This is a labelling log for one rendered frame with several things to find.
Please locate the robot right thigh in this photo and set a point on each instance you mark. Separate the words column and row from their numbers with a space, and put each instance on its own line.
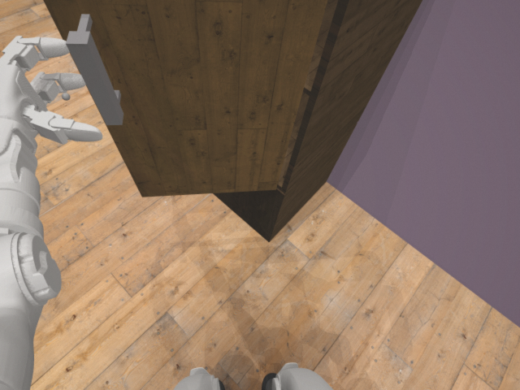
column 299, row 379

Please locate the handle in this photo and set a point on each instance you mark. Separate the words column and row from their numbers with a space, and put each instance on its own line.
column 85, row 54

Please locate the left robot hand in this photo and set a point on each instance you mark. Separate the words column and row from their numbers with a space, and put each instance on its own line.
column 16, row 93

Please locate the robot left shin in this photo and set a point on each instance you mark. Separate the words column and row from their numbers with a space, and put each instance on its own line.
column 199, row 370

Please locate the left robot upper arm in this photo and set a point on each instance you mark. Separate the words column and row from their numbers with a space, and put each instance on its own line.
column 29, row 277

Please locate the robot left forearm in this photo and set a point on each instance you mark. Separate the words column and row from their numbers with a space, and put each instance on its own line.
column 19, row 187

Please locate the cupboard door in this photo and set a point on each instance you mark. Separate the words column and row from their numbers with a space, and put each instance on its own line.
column 210, row 89

